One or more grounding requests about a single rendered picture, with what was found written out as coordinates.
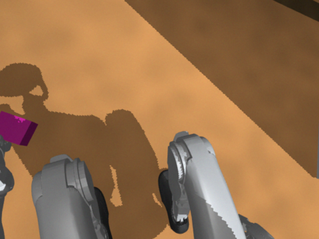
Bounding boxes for small box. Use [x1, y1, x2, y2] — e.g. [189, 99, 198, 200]
[0, 111, 38, 146]

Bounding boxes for left robot arm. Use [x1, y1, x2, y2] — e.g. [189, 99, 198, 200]
[0, 135, 14, 239]

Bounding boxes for right robot foot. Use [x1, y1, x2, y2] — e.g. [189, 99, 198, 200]
[158, 170, 189, 234]

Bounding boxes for left robot foot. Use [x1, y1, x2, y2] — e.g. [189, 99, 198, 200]
[94, 187, 113, 239]

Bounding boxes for right robot hand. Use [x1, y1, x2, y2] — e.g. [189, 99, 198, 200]
[238, 214, 274, 239]

